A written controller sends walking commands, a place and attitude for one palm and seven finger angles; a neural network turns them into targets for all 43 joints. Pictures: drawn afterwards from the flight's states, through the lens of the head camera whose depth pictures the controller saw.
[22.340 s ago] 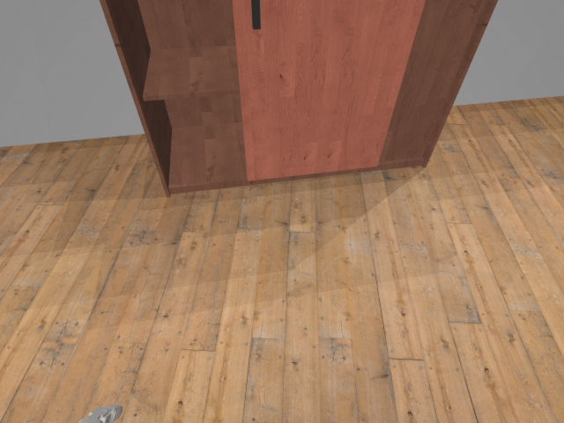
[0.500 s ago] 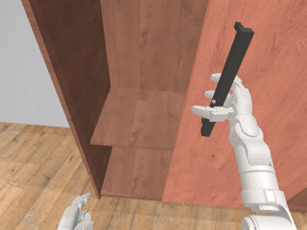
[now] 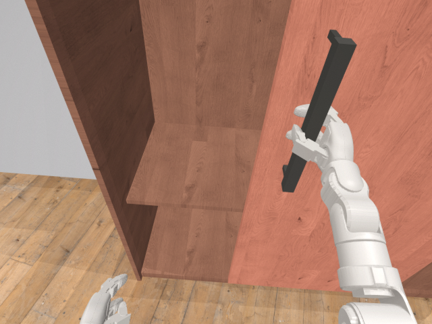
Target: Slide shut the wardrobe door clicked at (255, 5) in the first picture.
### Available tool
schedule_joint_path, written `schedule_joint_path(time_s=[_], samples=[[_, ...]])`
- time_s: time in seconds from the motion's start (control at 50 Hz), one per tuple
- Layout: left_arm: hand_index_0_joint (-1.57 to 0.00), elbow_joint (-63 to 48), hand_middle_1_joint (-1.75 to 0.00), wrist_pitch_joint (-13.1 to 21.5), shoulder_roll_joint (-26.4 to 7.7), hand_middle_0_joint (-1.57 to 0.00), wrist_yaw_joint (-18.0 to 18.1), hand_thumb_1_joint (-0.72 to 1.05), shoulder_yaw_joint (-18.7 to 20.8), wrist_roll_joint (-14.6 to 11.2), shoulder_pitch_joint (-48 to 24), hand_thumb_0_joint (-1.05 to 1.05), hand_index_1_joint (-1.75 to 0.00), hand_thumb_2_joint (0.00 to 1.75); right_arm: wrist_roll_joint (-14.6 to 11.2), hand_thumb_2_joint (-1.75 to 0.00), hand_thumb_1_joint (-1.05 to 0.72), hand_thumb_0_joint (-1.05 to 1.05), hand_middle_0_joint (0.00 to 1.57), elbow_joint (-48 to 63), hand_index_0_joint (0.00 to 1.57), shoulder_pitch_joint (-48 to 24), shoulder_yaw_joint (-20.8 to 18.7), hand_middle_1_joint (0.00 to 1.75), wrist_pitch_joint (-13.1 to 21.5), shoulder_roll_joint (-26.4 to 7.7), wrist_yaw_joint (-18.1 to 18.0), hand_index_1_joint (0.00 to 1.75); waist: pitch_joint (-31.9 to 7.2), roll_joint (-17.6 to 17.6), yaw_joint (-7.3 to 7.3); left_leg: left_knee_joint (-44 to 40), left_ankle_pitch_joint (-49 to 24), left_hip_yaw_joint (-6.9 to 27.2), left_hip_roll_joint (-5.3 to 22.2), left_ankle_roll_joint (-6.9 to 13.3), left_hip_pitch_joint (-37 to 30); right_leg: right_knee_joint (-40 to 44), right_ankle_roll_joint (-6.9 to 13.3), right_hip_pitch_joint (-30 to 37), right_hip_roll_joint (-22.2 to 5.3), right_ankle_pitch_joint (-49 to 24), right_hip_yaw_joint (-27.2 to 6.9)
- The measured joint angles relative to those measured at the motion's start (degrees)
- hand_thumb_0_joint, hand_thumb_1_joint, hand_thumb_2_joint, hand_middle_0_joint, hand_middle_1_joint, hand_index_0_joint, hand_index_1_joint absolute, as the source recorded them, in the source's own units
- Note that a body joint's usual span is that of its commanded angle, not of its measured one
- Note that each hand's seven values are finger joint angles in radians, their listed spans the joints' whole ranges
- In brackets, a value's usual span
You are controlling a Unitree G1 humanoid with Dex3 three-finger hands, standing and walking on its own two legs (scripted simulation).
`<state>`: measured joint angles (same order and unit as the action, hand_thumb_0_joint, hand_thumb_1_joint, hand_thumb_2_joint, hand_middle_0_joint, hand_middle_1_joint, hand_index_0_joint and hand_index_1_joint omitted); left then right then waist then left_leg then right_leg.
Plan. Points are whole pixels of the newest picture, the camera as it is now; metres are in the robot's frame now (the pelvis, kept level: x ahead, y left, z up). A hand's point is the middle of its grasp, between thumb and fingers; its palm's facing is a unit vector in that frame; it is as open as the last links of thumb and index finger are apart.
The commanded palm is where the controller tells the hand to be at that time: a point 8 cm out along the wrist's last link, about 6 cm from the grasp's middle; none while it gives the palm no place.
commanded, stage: grip the handle and tug to test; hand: right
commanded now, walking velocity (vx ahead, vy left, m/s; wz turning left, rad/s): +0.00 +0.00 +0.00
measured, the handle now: (306, 124) +0.44 -0.14 +0.19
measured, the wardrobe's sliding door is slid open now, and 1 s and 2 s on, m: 0.39 0.39 0.33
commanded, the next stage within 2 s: tug the door sideways, standing still in 0.62 s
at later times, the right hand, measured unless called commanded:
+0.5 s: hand (298, 142) +0.39 -0.12 +0.18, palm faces +0.04 +1.00 +0.00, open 5.8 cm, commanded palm +0.34 -0.16 +0.18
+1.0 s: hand (298, 143) +0.39 -0.12 +0.18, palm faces +0.07 +1.00 -0.02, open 5.9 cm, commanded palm +0.36 -0.14 +0.18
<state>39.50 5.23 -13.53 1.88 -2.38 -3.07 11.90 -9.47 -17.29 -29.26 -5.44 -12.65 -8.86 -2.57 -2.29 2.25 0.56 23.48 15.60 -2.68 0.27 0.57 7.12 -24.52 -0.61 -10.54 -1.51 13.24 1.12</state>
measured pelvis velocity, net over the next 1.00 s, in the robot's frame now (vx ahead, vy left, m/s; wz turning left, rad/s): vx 0.03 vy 0.00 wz -0.03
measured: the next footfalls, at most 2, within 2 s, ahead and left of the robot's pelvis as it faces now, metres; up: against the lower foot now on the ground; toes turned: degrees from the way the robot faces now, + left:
none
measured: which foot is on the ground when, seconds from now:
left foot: down 0.00-1.00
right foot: down 0.00-1.00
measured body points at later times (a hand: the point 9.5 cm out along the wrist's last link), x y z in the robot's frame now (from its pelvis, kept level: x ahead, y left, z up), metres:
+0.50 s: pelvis +0.01 +0.00 +0.00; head -0.01 +0.02 +0.45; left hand +0.17 +0.23 -0.09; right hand +0.38 -0.17 +0.19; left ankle -0.03 +0.11 -0.74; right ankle +0.00 -0.13 -0.74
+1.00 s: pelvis +0.03 +0.00 +0.00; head +0.03 +0.02 +0.45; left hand +0.24 +0.22 -0.09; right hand +0.38 -0.17 +0.19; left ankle -0.03 +0.11 -0.74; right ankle +0.00 -0.13 -0.74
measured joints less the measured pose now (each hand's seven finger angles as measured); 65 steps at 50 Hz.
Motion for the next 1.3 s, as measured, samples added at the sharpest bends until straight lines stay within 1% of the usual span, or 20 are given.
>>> schedule_joint_path(time_s=[0.24, 0.4, 0.56, 0.66, 0.74, 0.78, 0.9, 0.96, 1.0, 1.06, 1.16, 1.3], samples=[[-0.2, -0.4, -0.3, -0.3, 0.0, -0.2, 0.1, 0.91, -0.1, 0.1, -0.4, 0.01, -0.3, 0.89, 0.1, -0.82, -0.68, 0.0, 0.41, -0.2, 0.38, -0.2, -0.1, 1.4, 0.1, 0.1, 0.1, 1.4, 0.2, 0.1, 0.06, 0.1, 0.1, -0.1, -0.1, 0.1, 0.0, -0.1, -0.1, 0.0, 0.0, 0.0, -0.2], [-0.2, -1.0, -0.3, -0.1, 0.0, -0.2, -0.4, 0.91, 0.0, 0.0, 0.1, 0.01, -0.3, 0.89, 0.0, -0.81, -0.69, 0.0, 0.39, 1.4, 0.36, 1.3, -0.5, 1.4, -0.2, -0.1, 0.0, 1.4, -0.3, 0.2, -0.17, 0.0, 0.1, 0.2, -0.1, 0.1, 0.0, 0.3, -0.2, 0.2, -0.1, 0.1, 0.2], [-0.2, -2.9, -0.3, -0.6, -0.1, -0.2, -1.2, 0.91, 0.0, 0.3, 0.4, 0.01, -0.3, 0.89, 0.1, -0.78, -0.72, -0.01, 0.36, 7.8, 0.31, 6.9, -1.8, 1.4, -1.1, -0.5, 0.3, 1.4, -1.1, 0.3, -1.09, -0.3, 0.7, 1.4, -0.4, 0.1, -0.6, 0.8, -0.2, 1.5, -0.4, 0.9, 1.3], [-0.2, -4.0, -0.3, -1.4, -0.3, -0.2, -1.5, 0.91, 0.1, 0.5, 0.1, 0.01, -0.3, 0.89, -0.2, -0.76, -0.73, -0.01, 0.35, 13.7, 0.29, 10.9, -2.2, 1.4, -2.4, -0.5, 0.7, 1.4, -1.4, 0.2, -1.35, -0.4, 1.3, 1.9, -0.4, 0.1, -1.0, 0.9, -0.2, 2.0, -0.5, 1.8, 1.8], [-0.2, -4.6, -0.3, -2.2, -0.4, -0.2, -1.6, 0.91, 0.2, 0.6, -0.4, 0.01, -0.3, 0.89, -0.3, -0.76, -0.73, -0.01, 0.34, 18.4, 0.28, 13.6, -2.0, 1.4, -3.9, -0.5, 1.1, 1.4, -1.7, 0.0, -1.28, -0.5, 1.9, 2.0, -0.5, 0.0, -1.2, 0.7, -0.2, 2.2, -0.5, 2.5, 2.0], [-0.2, -4.8, -0.3, -2.4, -0.5, -0.2, -1.4, 0.91, 0.4, 0.6, -0.6, 0.01, -0.3, 0.89, 0.0, -0.76, -0.73, -0.02, 0.34, 20.0, 0.28, 14.0, -1.3, 1.4, -4.7, -0.2, 0.9, 1.4, -1.6, -0.1, -0.93, -0.4, 2.2, 1.7, -0.4, 0.0, -1.4, 0.4, -0.2, 2.1, -0.5, 2.9, 1.7], [-0.2, -3.1, -0.3, -3.3, -0.9, -0.2, -0.7, 0.91, 0.7, 0.8, -2.4, 0.01, -0.3, 0.89, 0.7, -0.8, -0.7, -0.01, 0.37, 20.6, 0.33, 10.9, 2.1, 1.4, -7.1, 1.6, -0.5, 1.4, -0.4, -0.3, 1.2, 0.2, 2.9, -0.2, 0.1, -0.1, -1.7, -1.0, -0.1, 1.2, 0.1, 3.5, -0.2], [-0.2, -2.9, -0.3, -3.8, -0.7, -0.2, -0.7, 0.91, 0.8, 0.9, -3.3, 0.01, -0.3, 0.89, 1.6, -0.82, -0.69, -0.01, 0.38, 19.8, 0.33, 9.5, 3.3, 1.4, -7.8, 2.6, -1.9, 1.4, -0.3, 0.1, 1.71, 0.7, 2.6, -0.9, 0.3, -0.2, -1.3, -1.3, 0.0, 0.7, 0.3, 3.3, -0.9], [-0.2, -2.8, -0.3, -3.8, -0.4, -0.2, -1.0, 0.91, 0.8, 0.8, -3.6, 0.01, -0.3, 0.89, 1.7, -0.83, -0.69, -0.01, 0.38, 18.5, 0.33, 8.3, 4.1, 1.4, -7.9, 3.0, -2.6, 1.4, -0.3, 0.2, 2.0, 1.1, 2.8, -1.3, 0.6, -0.2, -1.0, -1.5, 0.0, 0.3, 0.7, 3.2, -1.4], [-0.2, -2.8, -0.3, -4.1, 0.4, -0.2, -1.1, 0.91, 0.4, 0.9, -4.2, 0.01, -0.3, 0.89, 2.5, -0.84, -0.7, -0.01, 0.38, 16.8, 0.31, 6.9, 4.7, 1.4, -7.4, 3.7, -3.5, 1.4, -0.3, 0.1, 2.17, 1.6, 3.2, -1.6, 0.9, -0.3, -0.8, -1.9, 0.1, -0.2, 1.1, 3.1, -1.8], [-0.2, -2.9, -0.3, -4.0, 1.4, -0.2, -1.6, 0.91, -0.1, 1.0, -4.2, 0.01, -0.3, 0.89, 3.3, -0.83, -0.71, -0.01, 0.37, 13.1, 0.29, 4.3, 5.7, 1.4, -6.0, 4.3, -4.6, 1.4, 0.2, 0.1, 2.26, 2.6, 3.4, -1.9, 1.2, -0.4, -0.3, -3.0, 0.2, -0.9, 1.3, 3.0, -2.2], [-0.2, -2.0, -0.3, -3.7, 1.7, -0.2, -2.2, 0.91, 0.0, 0.9, -3.1, 0.01, -0.3, 0.89, 3.7, -0.82, -0.73, -0.02, 0.35, 7.9, 0.25, 0.7, 7.2, 1.4, -3.7, 5.0, -6.3, 1.4, 1.0, 0.4, 2.16, 3.5, 3.3, -2.3, 1.4, -0.6, 0.4, -4.4, 0.4, -2.0, 1.6, 2.8, -2.6]])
